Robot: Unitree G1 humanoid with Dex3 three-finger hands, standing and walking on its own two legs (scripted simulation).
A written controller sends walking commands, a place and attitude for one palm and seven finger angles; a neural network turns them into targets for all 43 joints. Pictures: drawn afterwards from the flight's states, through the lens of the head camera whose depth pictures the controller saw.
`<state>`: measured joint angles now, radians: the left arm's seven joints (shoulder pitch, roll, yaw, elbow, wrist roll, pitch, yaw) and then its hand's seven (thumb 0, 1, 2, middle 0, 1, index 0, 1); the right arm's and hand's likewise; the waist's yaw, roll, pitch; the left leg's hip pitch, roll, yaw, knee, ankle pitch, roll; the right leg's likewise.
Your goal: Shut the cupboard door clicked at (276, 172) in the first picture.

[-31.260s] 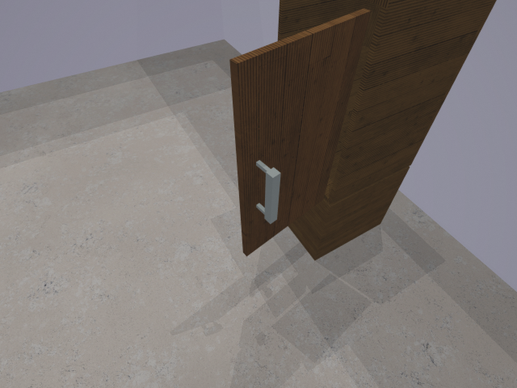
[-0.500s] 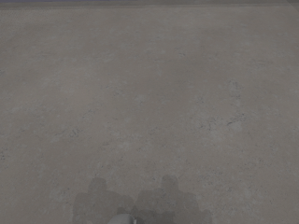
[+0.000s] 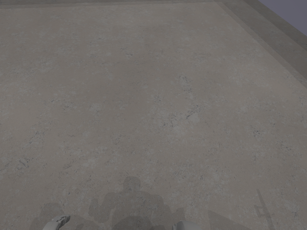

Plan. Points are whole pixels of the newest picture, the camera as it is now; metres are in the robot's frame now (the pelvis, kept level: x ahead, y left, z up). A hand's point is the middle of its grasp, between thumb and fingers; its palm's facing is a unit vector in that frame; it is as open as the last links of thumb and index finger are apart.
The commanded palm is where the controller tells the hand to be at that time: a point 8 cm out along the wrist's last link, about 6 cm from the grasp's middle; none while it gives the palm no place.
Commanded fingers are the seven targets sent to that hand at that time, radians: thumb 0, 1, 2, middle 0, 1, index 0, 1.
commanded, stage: turn to face it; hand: left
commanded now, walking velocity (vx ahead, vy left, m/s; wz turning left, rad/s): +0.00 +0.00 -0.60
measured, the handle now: out of the picture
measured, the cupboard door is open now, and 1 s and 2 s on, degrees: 74 74 74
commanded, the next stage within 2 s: none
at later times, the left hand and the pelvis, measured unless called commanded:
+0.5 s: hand (111, 226) +0.15 +0.12 -0.16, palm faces -0.28 -0.93 -0.23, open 7.4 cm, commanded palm none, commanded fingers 0.00 0.90 0.90 -0.20 -0.30 -0.20 -0.30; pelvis +0.01 -0.04 -0.01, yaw -17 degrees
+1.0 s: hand (125, 191) +0.24 +0.10 -0.16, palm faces -0.55 -0.81 -0.22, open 7.4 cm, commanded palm none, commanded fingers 0.00 0.90 0.90 -0.20 -0.30 -0.20 -0.30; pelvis +0.03 -0.02 +0.00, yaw -36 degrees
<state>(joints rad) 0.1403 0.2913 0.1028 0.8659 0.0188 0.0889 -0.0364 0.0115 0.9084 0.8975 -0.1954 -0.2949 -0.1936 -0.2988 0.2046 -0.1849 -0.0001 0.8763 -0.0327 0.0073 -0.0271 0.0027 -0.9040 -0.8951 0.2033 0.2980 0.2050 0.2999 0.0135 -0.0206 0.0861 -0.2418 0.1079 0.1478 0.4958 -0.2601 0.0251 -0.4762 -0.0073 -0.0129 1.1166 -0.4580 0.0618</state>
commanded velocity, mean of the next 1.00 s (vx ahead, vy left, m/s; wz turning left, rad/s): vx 0.00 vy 0.00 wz -0.60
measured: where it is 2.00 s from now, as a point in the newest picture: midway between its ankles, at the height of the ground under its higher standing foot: outside the picture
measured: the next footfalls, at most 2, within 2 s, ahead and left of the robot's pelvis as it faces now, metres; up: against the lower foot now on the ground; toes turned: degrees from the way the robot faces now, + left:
right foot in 0.26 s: +0.01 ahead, -0.16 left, +0.00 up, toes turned -15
left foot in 0.66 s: +0.11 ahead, +0.07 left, +0.00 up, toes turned -20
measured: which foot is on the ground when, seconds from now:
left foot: down 0.00-0.26, up 0.28-0.64, down 0.66-1.00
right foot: up 0.00-0.24, down 0.26-0.66, up 0.68-1.00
